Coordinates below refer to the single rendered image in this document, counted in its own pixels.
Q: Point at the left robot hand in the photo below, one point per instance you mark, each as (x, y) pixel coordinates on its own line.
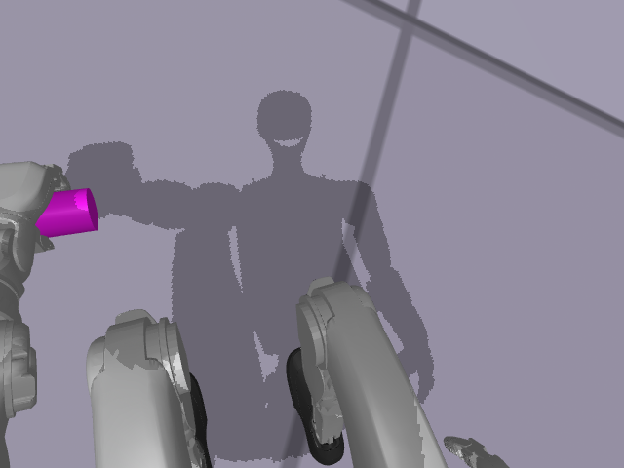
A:
(26, 189)

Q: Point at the right robot foot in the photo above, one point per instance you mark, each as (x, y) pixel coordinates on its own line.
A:
(326, 454)

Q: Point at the bottle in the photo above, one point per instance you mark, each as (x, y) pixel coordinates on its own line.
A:
(69, 212)

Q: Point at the left robot arm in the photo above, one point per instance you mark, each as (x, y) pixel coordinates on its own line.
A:
(18, 365)

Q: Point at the left robot foot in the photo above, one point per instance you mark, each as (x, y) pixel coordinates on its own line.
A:
(200, 421)

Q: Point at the right robot hand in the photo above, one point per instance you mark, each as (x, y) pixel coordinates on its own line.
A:
(473, 453)

